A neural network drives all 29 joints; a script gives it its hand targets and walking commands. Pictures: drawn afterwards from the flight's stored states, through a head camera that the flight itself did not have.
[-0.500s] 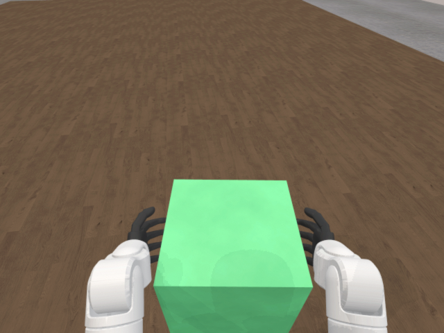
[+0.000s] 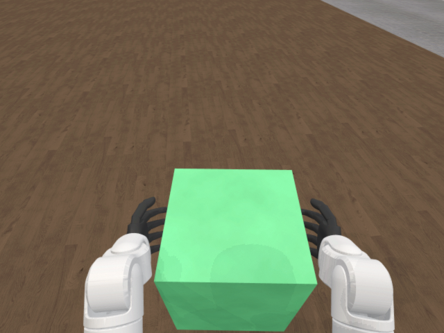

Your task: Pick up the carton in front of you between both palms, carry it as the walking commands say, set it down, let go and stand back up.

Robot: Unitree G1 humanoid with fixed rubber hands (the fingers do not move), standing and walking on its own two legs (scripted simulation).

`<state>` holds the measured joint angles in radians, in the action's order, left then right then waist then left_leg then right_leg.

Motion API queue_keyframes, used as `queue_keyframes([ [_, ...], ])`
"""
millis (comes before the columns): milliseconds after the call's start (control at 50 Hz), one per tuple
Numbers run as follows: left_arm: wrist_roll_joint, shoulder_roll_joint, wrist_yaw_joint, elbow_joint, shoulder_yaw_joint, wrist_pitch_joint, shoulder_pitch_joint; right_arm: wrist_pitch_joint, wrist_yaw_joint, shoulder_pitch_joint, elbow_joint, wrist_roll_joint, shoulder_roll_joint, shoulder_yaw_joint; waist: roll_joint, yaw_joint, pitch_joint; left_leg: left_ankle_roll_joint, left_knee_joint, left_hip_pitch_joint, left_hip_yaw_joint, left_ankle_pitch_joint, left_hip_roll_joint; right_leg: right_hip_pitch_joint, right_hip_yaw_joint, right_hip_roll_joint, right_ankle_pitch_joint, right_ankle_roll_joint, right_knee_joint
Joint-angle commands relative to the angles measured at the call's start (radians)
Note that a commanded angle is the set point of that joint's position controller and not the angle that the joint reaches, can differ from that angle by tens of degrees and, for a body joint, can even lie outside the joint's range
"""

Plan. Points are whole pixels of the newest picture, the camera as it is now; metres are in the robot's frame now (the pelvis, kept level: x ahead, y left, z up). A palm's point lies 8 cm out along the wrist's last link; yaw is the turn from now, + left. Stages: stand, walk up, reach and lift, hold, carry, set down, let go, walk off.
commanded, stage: carry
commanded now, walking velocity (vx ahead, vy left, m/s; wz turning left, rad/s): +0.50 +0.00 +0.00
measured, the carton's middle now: (231, 253) +0.29 +0.00 +0.02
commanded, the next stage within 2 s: none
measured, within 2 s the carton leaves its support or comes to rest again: neither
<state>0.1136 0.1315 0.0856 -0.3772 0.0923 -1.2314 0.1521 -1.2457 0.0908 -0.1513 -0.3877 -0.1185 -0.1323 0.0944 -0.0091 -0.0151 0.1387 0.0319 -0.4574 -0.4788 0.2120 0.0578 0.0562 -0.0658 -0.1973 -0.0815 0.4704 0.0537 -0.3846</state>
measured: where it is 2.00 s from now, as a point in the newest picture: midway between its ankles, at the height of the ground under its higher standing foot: (222, 329)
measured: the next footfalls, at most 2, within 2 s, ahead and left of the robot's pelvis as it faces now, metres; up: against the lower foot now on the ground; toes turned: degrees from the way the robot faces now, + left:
right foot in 0.46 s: +0.48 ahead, -0.10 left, +0.00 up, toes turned +13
left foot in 0.70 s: +0.42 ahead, +0.12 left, +0.00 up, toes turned +1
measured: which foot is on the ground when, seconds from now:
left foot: down 0.00-0.50, up 0.52-0.68, down 0.70-1.00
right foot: down 0.00-0.02, up 0.04-0.44, down 0.46-1.00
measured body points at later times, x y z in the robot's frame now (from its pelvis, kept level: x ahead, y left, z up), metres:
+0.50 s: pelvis +0.32 -0.01 +0.00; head +0.31 -0.01 +0.45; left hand +0.59 +0.15 +0.09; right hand +0.60 -0.15 +0.09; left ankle +0.14 +0.09 -0.71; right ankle +0.44 -0.09 -0.72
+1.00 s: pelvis +0.46 +0.01 +0.01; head +0.43 +0.01 +0.46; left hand +0.73 +0.17 +0.10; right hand +0.74 -0.13 +0.10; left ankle +0.38 +0.12 -0.72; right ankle +0.45 -0.09 -0.72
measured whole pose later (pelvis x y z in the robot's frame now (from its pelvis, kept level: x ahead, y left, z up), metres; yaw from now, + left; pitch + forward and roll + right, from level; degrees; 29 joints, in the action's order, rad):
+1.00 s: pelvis +0.46 +0.01 +0.01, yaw +1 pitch +4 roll +0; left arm 0.14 0.13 0.08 -0.26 0.11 -1.21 0.17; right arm -1.22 0.08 -0.17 -0.26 -0.14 -0.14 0.11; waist 0.00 0.00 0.17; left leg -0.02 -0.52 -0.20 0.13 0.37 0.05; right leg 0.30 -0.19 -0.06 0.29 -0.01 -0.56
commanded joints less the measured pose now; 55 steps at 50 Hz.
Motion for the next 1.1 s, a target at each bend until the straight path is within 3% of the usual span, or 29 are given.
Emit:
queue_keyframes([
  [0, -0.411, 0.812, -0.25, -0.044, -0.693, -0.027, 0.474, -0.001, -0.251, -0.431, 0.026, 0.379, -0.805, -0.655, 0.18, 0.037, 0.288, 0.121, 0.096, 0.673, -0.465, 0.234, 0.264, 0.462, -0.026, -0.004, -0.429, -0.01, -0.598],
  [20, -0.415, 0.815, -0.253, -0.04, -0.702, -0.029, 0.489, 0.005, -0.254, -0.425, 0.051, 0.386, -0.831, -0.656, 0.355, 0.042, 0.309, 0.212, 0.23, 0.781, -0.759, 0.157, 0.374, 0.712, 0.054, 0.105, -0.015, -0.001, -0.802],
  [40, -0.417, 0.86, -0.255, -0.016, -0.706, -0.021, 0.507, 0.01, -0.257, -0.44, 0.03, 0.404, -0.862, -0.658, 0.264, 0.035, 0.284, 0.206, 0.205, 0.757, -0.665, 0.042, 0.369, 0.774, 0.155, 0.035, 0.007, -0.035, -0.907],
  [80, -0.427, 0.922, -0.26, -0.023, -0.715, 0.005, 0.53, 0.03, -0.264, -0.489, 0.007, 0.423, -0.939, -0.682, 0.087, 0.032, 0.263, 0.145, 0.185, 0.615, -0.481, -0.071, 0.314, 0.752, 0.194, -0.042, -0.08, -0.066, -0.866],
  [100, -0.424, 0.942, -0.258, -0.027, -0.723, 0.017, 0.532, 0.04, -0.268, -0.513, -0.007, 0.43, -0.966, -0.692, 0.071, 0.023, 0.254, 0.114, 0.209, 0.553, -0.411, -0.039, 0.293, 0.717, 0.201, -0.066, -0.133, -0.067, -0.79],
  [140, -0.424, 0.982, -0.251, -0.03, -0.733, 0.035, 0.526, 0.053, -0.271, -0.53, -0.03, 0.444, -0.981, -0.703, 0.111, 0.02, 0.256, 0.096, 0.252, 0.5, -0.311, 0.03, 0.26, 0.678, 0.165, -0.056, -0.202, -0.059, -0.706],
  [200, -0.411, 0.984, -0.234, -0.055, -0.736, 0.049, 0.493, 0.058, -0.277, -0.504, -0.058, 0.455, -0.965, -0.709, 0.133, 0.026, 0.226, 0.111, 0.301, 0.525, -0.237, 0.044, 0.238, 0.726, 0.123, -0.054, -0.275, -0.036, -0.551],
  [240, -0.404, 0.968, -0.225, -0.073, -0.733, 0.047, 0.476, 0.056, -0.277, -0.488, -0.077, 0.458, -0.939, -0.708, 0.125, 0.03, 0.196, 0.116, 0.3, 0.567, -0.198, -0.041, 0.22, 0.761, 0.097, -0.049, -0.326, -0.025, -0.439],
  [340, -0.394, 0.899, -0.223, -0.064, -0.719, 0.019, 0.411, 0.032, -0.267, -0.411, -0.058, 0.421, -0.866, -0.685, 0.151, 0.03, 0.132, 0.071, 0.189, 0.59, -0.055, -0.509, 0.164, 0.66, 0.002, 0.031, -0.46, -0.043, -0.204],
  [400, -0.405, 0.871, -0.237, -0.048, -0.715, 0.0, 0.421, 0.019, -0.264, -0.391, -0.027, 0.394, -0.85, -0.668, 0.177, 0.032, 0.125, 0.023, 0.083, 0.581, -0.008, -0.585, 0.141, 0.504, -0.045, 0.078, -0.558, -0.051, -0.088],
  [420, -0.405, 0.868, -0.243, -0.038, -0.711, -0.003, 0.419, 0.016, -0.265, -0.399, -0.02, 0.391, -0.848, -0.666, 0.162, 0.017, 0.132, -0.006, -0.005, 0.547, 0.022, -0.601, 0.129, 0.388, -0.064, 0.092, -0.62, -0.053, -0.004],
  [440, -0.403, 0.867, -0.248, -0.03, -0.706, -0.003, 0.426, 0.015, -0.266, -0.412, -0.014, 0.392, -0.842, -0.667, 0.127, 0.007, 0.148, -0.044, -0.105, 0.488, 0.04, -0.554, 0.105, 0.245, -0.064, 0.081, -0.72, -0.047, 0.086],
  [460, -0.402, 0.864, -0.252, -0.023, -0.7, -0.006, 0.437, 0.015, -0.268, -0.433, -0.007, 0.39, -0.836, -0.667, 0.062, 0.002, 0.201, -0.078, -0.238, 0.367, 0.014, -0.295, 0.083, 0.062, 0.053, -0.046, -0.962, -0.046, 0.046],
  [480, -0.394, 0.869, -0.257, 0.013, -0.685, -0.003, 0.428, 0.009, -0.267, -0.46, -0.01, 0.407, -0.851, -0.687, -0.127, -0.008, 0.335, -0.101, -0.437, 0.145, -0.05, 0.161, 0.028, -0.234, 0.277, -0.279, -1.432, -0.179, -0.126],
  [500, -0.39, 0.882, -0.26, 0.054, -0.668, 0.007, 0.381, 0.008, -0.267, -0.439, 0.003, 0.412, -0.862, -0.696, -0.205, -0.012, 0.391, -0.101, -0.56, 0.032, -0.11, 0.521, -0.041, -0.289, 0.389, -0.334, -1.458, -0.285, -0.069],
  [520, -0.395, 0.914, -0.263, 0.051, -0.672, 0.02, 0.373, 0.018, -0.269, -0.444, 0.006, 0.413, -0.889, -0.704, -0.165, -0.002, 0.385, -0.09, -0.579, 0.032, -0.181, 0.545, -0.016, -0.217, 0.364, -0.322, -1.307, -0.287, -0.005],
  [540, -0.402, 0.95, -0.265, 0.045, -0.675, 0.034, 0.394, 0.03, -0.271, -0.472, -0.011, 0.419, -0.921, -0.715, -0.132, 0.003, 0.391, -0.071, -0.465, 0.05, -0.203, 0.541, 0.01, -0.166, 0.323, -0.294, -1.074, -0.262, 0.042],
  [560, -0.408, 0.995, -0.266, 0.028, -0.685, 0.044, 0.423, 0.042, -0.271, -0.512, -0.029, 0.423, -0.946, -0.724, -0.124, 0.009, 0.32, -0.058, -0.314, 0.082, -0.205, 0.531, 0.031, -0.077, 0.268, -0.252, -1.048, -0.204, 0.05],
  [580, -0.412, 1.009, -0.265, 0.008, -0.687, 0.051, 0.449, 0.051, -0.269, -0.526, -0.03, 0.432, -0.977, -0.733, -0.135, 0.012, 0.308, -0.054, -0.193, 0.133, -0.186, 0.524, 0.019, -0.029, 0.228, -0.228, -0.942, -0.182, 0.068],
  [620, -0.419, 1.016, -0.265, -0.021, -0.693, 0.06, 0.437, 0.067, -0.262, -0.502, -0.046, 0.436, -0.994, -0.746, -0.133, 0.009, 0.349, -0.053, -0.093, 0.213, -0.139, 0.419, -0.01, 0.004, 0.192, -0.212, -0.769, -0.18, 0.085],
  [660, -0.422, 1.006, -0.266, -0.047, -0.7, 0.067, 0.43, 0.077, -0.255, -0.473, -0.059, 0.428, -0.997, -0.75, -0.11, 0.012, 0.378, -0.054, 0.018, 0.288, -0.102, 0.227, -0.001, 0.028, 0.131, -0.186, -0.741, -0.167, 0.039],
  [700, -0.422, 0.987, -0.267, -0.064, -0.705, 0.07, 0.426, 0.079, -0.252, -0.466, -0.081, 0.425, -0.981, -0.747, -0.092, 0.012, 0.365, -0.061, 0.102, 0.369, -0.118, 0.043, 0.051, 0.107, 0.087, -0.144, -0.602, -0.124, 0.01],
  [720, -0.424, 0.978, -0.268, -0.074, -0.71, 0.068, 0.445, 0.075, -0.252, -0.483, -0.095, 0.423, -0.969, -0.745, -0.047, 0.009, 0.329, -0.061, 0.105, 0.361, -0.16, -0.025, 0.105, 0.127, 0.07, -0.123, -0.541, -0.1, -0.016],
  [760, -0.429, 0.947, -0.265, -0.079, -0.718, 0.051, 0.461, 0.062, -0.253, -0.489, -0.085, 0.42, -0.936, -0.731, 0.024, 0.007, 0.284, -0.049, 0.007, 0.359, -0.168, -0.173, 0.138, 0.166, 0.082, -0.1, -0.614, -0.071, -0.055],
  [840, -0.402, 0.881, -0.258, 0.002, -0.7, 0.014, 0.404, 0.025, -0.259, -0.404, 0.015, 0.395, -0.873, -0.688, 0.045, 0.012, 0.261, -0.046, -0.049, 0.353, -0.162, -0.394, 0.127, 0.193, 0.088, -0.096, -0.803, -0.064, -0.161],
  [900, -0.386, 0.882, -0.26, 0.065, -0.685, 0.002, 0.403, 0.014, -0.267, -0.402, 0.083, 0.385, -0.873, -0.67, 0.057, 0.014, 0.245, -0.046, -0.066, 0.361, -0.159, -0.5, 0.124, 0.231, 0.078, -0.08, -0.79, -0.054, -0.189],
  [980, -0.39, 0.94, -0.27, 0.088, -0.693, 0.02, 0.447, 0.034, -0.278, -0.451, 0.102, 0.393, -0.931, -0.681, 0.053, 0.014, 0.224, -0.045, -0.068, 0.363, -0.153, -0.524, 0.123, 0.249, 0.078, -0.071, -0.752, -0.047, -0.186],
  [1080, -0.392, 0.981, -0.277, 0.082, -0.721, 0.077, 0.461, 0.093, -0.283, -0.469, 0.088, 0.394, -0.976, -0.714, 0.028, 0.014, 0.254, -0.045, -0.078, 0.368, -0.142, -0.455, 0.111, 0.211, 0.088, -0.077, -0.809, -0.057, -0.188],
])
